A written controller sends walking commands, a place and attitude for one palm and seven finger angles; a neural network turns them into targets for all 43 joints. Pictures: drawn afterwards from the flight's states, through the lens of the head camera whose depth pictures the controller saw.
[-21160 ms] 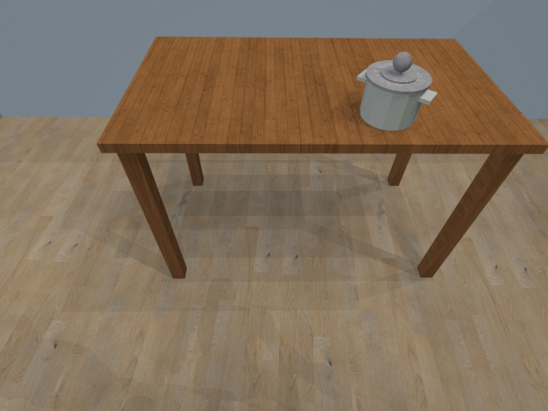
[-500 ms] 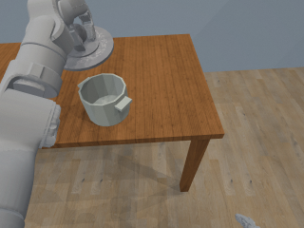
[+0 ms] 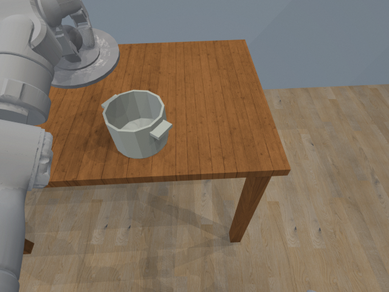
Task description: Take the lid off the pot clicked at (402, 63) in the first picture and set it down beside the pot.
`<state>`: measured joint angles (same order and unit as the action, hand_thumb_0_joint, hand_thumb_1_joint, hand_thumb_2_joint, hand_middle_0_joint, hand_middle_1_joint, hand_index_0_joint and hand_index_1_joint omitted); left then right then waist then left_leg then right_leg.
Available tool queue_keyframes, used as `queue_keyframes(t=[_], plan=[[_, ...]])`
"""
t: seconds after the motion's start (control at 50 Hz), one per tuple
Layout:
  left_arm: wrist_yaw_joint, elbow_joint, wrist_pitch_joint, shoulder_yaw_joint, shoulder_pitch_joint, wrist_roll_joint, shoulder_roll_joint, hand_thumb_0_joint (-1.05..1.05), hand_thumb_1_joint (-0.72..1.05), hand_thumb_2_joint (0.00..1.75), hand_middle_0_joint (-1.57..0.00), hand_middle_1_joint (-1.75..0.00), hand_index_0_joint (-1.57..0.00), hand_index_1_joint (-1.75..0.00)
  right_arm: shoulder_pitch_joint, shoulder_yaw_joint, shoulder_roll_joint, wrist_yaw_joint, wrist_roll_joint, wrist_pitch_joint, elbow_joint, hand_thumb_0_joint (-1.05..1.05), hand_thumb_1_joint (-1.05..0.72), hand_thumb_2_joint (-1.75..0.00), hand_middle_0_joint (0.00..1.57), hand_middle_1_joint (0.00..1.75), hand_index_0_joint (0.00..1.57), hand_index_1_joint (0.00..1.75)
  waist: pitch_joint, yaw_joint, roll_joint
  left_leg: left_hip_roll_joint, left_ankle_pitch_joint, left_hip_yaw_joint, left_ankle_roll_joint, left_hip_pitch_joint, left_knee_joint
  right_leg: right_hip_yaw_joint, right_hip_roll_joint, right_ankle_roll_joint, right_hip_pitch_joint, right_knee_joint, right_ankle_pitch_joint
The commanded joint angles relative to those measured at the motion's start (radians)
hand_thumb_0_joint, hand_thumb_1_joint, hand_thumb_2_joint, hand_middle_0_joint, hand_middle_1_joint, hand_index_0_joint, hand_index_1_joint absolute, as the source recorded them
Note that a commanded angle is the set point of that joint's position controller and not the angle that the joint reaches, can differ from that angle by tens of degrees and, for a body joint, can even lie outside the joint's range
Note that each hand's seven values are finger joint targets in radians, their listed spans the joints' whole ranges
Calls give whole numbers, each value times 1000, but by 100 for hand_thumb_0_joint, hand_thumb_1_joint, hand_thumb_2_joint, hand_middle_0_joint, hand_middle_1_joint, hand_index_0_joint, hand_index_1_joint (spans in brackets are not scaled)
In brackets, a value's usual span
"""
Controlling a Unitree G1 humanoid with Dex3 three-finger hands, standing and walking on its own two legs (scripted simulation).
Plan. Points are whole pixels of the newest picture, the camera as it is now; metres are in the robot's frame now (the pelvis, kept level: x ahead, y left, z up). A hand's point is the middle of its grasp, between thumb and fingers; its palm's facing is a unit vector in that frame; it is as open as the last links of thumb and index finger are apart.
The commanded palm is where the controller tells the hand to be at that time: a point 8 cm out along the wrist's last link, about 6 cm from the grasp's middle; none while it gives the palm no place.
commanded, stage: move the lid sideways beside the pot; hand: left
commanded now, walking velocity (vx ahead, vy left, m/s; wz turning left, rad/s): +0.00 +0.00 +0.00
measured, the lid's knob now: (68, 39) +0.51 +0.21 +0.26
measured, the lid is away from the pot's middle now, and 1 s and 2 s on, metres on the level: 0.08 0.20 0.24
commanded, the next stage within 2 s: lower the lid onto the table in 1.78 s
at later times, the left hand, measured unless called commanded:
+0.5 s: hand (25, 53) +0.47 +0.27 +0.26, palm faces -0.27 -0.09 -0.96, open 6.3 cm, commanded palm +0.49 +0.27 +0.34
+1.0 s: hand out of the picture +0.47 +0.32 +0.25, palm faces -0.27 -0.12 -0.95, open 6.3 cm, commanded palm +0.49 +0.33 +0.34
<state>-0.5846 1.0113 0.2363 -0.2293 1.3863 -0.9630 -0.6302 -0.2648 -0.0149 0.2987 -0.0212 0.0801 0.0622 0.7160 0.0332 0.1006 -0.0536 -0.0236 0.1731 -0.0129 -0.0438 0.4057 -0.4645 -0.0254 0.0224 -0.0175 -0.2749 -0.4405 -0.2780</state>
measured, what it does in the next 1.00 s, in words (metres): stands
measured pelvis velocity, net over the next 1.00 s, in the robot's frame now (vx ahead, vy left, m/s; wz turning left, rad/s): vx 0.00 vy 0.01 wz -0.01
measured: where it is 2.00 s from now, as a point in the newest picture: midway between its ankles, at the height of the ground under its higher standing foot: outside the picture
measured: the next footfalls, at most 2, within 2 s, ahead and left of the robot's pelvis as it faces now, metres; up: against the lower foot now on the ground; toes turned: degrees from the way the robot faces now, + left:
none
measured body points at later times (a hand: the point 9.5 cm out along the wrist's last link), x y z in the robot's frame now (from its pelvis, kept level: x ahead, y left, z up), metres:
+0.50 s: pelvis +0.00 +0.00 +0.00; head +0.05 +0.00 +0.45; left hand +0.48 +0.27 +0.31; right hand +0.07 -0.28 -0.12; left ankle +0.03 +0.09 -0.74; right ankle -0.04 -0.13 -0.74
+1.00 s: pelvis +0.00 +0.01 +0.00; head +0.07 +0.01 +0.44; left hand +0.48 +0.32 +0.31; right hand +0.06 -0.27 -0.13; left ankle +0.03 +0.09 -0.74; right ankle -0.04 -0.13 -0.74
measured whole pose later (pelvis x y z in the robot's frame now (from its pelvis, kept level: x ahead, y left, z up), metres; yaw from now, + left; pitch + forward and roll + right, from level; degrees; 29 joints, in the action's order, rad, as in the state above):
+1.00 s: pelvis +0.00 +0.01 +0.00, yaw +0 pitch +8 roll -2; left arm -0.61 1.07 0.10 -0.15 1.35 -0.99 -0.89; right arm -0.27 -0.04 0.31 -0.05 0.11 0.11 0.71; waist 0.01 0.10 -0.04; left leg -0.01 0.20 -0.01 -0.05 0.46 -0.51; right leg -0.03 0.01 -0.03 -0.30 -0.43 -0.27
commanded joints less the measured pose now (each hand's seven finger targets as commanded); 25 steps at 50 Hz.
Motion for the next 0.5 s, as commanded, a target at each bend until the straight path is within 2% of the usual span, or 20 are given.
queue_keyframes(t=[0.0,0.02,0.04,0.06,0.08,0.1,0.12,0.14,0.16,0.18,0.22,0.24,0.28,0.3,0.32,0.34,0.36,0.42,0.44,0.48], plan=[[59,-245,-9,69,658,-36,-265,0,88,63,-96,-109,-97,-109,6,54,145,-4,-3,-20,-109,0,-90,-90,20,30,20,30,477,-2,3,-16,-323,58,-34,-434,-27,-28,-64,51,-56,38,335],[57,-253,-12,49,632,-20,-239,0,88,63,-96,-109,-97,-109,6,57,150,-3,-1,-20,-113,0,-90,-90,20,30,20,30,480,0,-19,-10,-378,61,-33,-454,-37,-28,-60,53,-61,39,358],[61,-283,-17,105,654,-34,-311,0,88,63,-96,-109,-97,-109,1,58,149,-2,-7,-20,-111,0,-90,-90,20,30,20,30,519,-8,0,-12,-368,62,-33,-460,-41,-23,-64,48,-42,32,358],[56,-232,-20,99,634,-37,-310,0,88,63,-96,-109,-97,-109,3,55,150,-6,-5,-18,-111,0,-90,-90,20,30,20,30,491,-3,2,-16,-347,55,-39,-440,-43,-22,-64,49,-51,36,353],[55,-202,-21,125,608,-35,-347,0,88,63,-96,-109,-97,-109,-4,51,152,-9,-3,-13,-106,0,-90,-90,20,30,20,30,477,-4,35,-17,-306,51,-40,-408,-34,-25,-64,48,-34,38,346],[49,-175,-19,98,604,-30,-328,0,88,63,-96,-109,-97,-109,4,47,152,-14,4,-9,-108,0,-90,-90,20,30,20,30,439,2,48,-20,-253,40,-41,-377,-23,-25,-62,46,-37,46,327],[46,-166,-20,73,575,-10,-300,0,88,63,-96,-109,-97,-109,3,48,158,-14,10,-7,-106,0,-90,-90,20,30,20,30,423,4,52,-17,-260,43,-41,-370,-23,-29,-58,47,-36,49,336],[50,-204,-22,99,615,-27,-341,0,88,63,-96,-109,-97,-109,4,50,159,-14,7,-5,-102,0,-90,-90,20,30,20,30,443,0,55,-14,-252,39,-38,-379,-21,-26,-60,43,-30,43,334],[48,-216,-26,71,637,-27,-316,0,88,63,-96,-109,-97,-109,13,47,156,-16,8,-4,-107,0,-90,-90,20,30,20,30,432,6,16,-15,-251,39,-40,-389,-24,-27,-61,45,-52,47,321],[52,-235,-31,87,647,-29,-341,0,88,63,-96,-109,-97,-109,3,48,156,-18,5,-6,-104,0,-90,-90,20,30,20,30,451,4,7,-13,-253,44,-41,-405,-24,-28,-63,46,-50,49,311],[50,-225,-42,55,612,-16,-312,0,88,63,-96,-109,-97,-109,2,45,159,-22,11,-9,-103,0,-90,-90,20,30,20,30,428,8,-19,-8,-259,44,-40,-407,-27,-31,-60,49,-63,59,302],[53,-194,-43,85,596,-32,-349,0,88,63,-96,-109,-97,-109,-3,43,156,-23,9,-6,-97,0,-90,-90,20,30,20,30,422,7,1,-11,-236,43,-39,-390,-27,-26,-66,45,-57,54,291],[52,-216,-56,105,615,-29,-391,0,88,63,-96,-109,-97,-109,-2,41,159,-29,11,-4,-98,0,-90,-90,20,30,20,30,434,7,-13,-11,-212,38,-42,-386,-21,-25,-64,44,-43,59,285],[50,-227,-63,92,628,-26,-380,0,88,63,-96,-109,-97,-109,-2,40,158,-32,12,-6,-98,0,-90,-90,20,30,20,30,438,9,-19,-12,-216,38,-43,-392,-22,-27,-63,45,-41,58,290],[50,-261,-69,70,626,-11,-354,0,88,63,-96,-109,-97,-109,3,42,158,-31,15,-10,-103,0,-90,-90,20,30,20,30,457,9,-65,-7,-266,40,-42,-424,-30,-26,-59,48,-52,58,307],[52,-295,-73,71,660,-17,-355,0,88,63,-96,-109,-97,-109,-2,43,154,-31,13,-12,-96,0,-90,-90,20,30,20,30,473,11,-67,-3,-278,48,-38,-451,-31,-27,-66,44,-59,54,294],[49,-288,-76,51,673,-15,-330,0,88,63,-96,-109,-97,-109,-4,44,154,-32,13,-16,-94,0,-90,-90,20,30,20,30,452,15,-97,-4,-272,52,-40,-461,-33,-31,-68,46,-88,61,270],[43,-222,-85,92,573,-7,-375,0,88,63,-96,-109,-97,-109,-25,42,163,-36,14,-18,-83,0,-90,-90,20,30,20,30,425,9,-61,-1,-274,51,-41,-436,-30,-38,-68,49,-77,70,274],[46,-242,-91,137,584,-19,-433,0,88,63,-96,-109,-97,-109,-26,43,165,-35,11,-14,-82,0,-90,-90,20,30,20,30,453,1,-43,-5,-266,47,-42,-425,-31,-31,-70,45,-46,61,290],[45,-246,-101,144,600,-19,-458,0,88,63,-96,-109,-97,-109,-18,40,166,-36,16,-8,-86,0,-90,-90,20,30,20,30,456,1,-37,-7,-252,45,-43,-410,-27,-32,-68,46,-35,57,295]])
